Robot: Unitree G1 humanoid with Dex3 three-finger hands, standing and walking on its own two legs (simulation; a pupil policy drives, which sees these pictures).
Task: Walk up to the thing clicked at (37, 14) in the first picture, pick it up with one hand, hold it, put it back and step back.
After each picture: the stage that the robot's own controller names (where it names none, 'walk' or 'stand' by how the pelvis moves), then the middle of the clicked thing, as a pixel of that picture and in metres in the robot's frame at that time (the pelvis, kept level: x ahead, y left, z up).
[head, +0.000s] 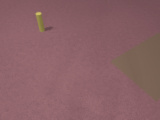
stand; (40, 22) +1.76 +0.56 -0.66
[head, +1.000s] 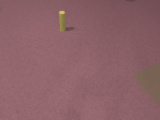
walk; (62, 21) +1.67 +0.24 -0.63
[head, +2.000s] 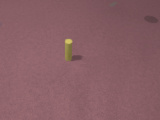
walk; (68, 50) +1.14 +0.14 -0.65
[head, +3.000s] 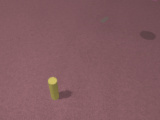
walk; (53, 89) +0.72 +0.22 -0.65
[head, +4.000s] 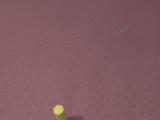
walk; (61, 116) +0.49 +0.23 -0.64
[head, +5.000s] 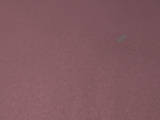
stand; out of the picture +0.38 +0.19 -0.65
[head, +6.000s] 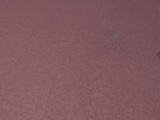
stand; out of the picture +0.37 +0.21 -0.66
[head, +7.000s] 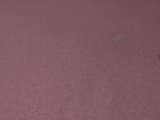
stand; out of the picture +0.39 +0.21 -0.66
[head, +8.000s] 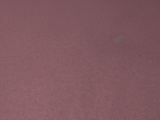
stand; out of the picture +0.38 +0.22 -0.66
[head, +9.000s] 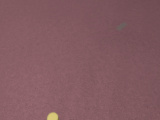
go down; out of the picture +0.39 +0.20 -0.65
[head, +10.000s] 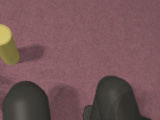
go down; (6, 48) +0.47 +0.25 -0.23
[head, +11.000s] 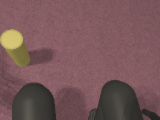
close in; (18, 51) +0.47 +0.25 -0.25
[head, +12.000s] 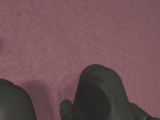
close in; out of the picture +0.44 +0.29 -0.16
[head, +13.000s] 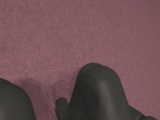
lift; out of the picture +0.43 +0.30 -0.16
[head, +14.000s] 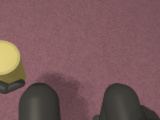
lift; (10, 69) +0.34 +0.25 -0.03
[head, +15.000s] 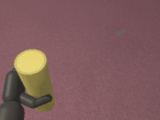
hold; (39, 86) +0.31 +0.15 +0.09
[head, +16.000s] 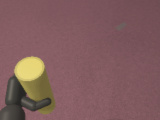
hold; (39, 90) +0.31 +0.15 +0.04
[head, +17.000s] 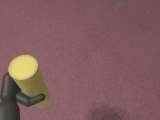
crouch; (34, 86) +0.34 +0.17 -0.01
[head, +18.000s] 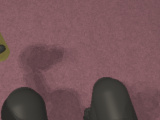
lower; out of the picture +0.47 +0.24 -0.05
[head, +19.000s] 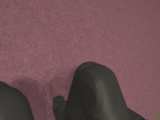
lower; out of the picture +0.44 +0.29 -0.16
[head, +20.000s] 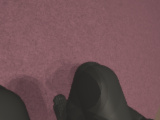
lower; out of the picture +0.43 +0.30 -0.16
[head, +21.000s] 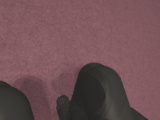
lower; out of the picture +0.42 +0.30 -0.16
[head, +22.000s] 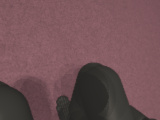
lower; out of the picture +0.42 +0.30 -0.16
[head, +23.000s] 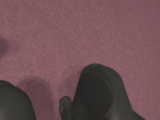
open; out of the picture +0.43 +0.27 -0.17
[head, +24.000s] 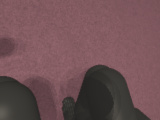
stand; out of the picture +0.43 +0.27 -0.17
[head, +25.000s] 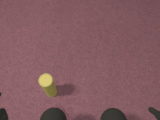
walk; (48, 86) +0.44 +0.19 -0.44
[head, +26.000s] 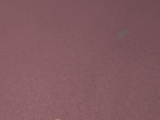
stand; out of the picture +0.39 +0.17 -0.60
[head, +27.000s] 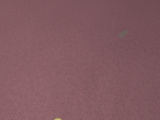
stand; out of the picture +0.40 +0.17 -0.60
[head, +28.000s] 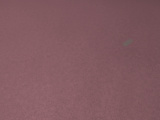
stand; out of the picture +0.41 +0.14 -0.65
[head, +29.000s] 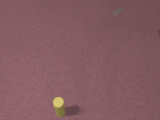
walk; (59, 107) +0.44 +0.14 -0.64
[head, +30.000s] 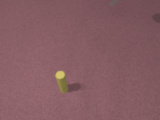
walk; (62, 82) +0.67 +0.21 -0.63
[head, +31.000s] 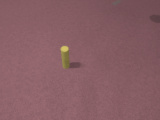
stand; (65, 57) +1.00 +0.17 -0.64
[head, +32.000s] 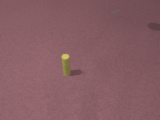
stand; (66, 65) +1.00 +0.17 -0.65
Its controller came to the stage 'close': yes
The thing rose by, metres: 0.69
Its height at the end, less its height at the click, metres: +0.00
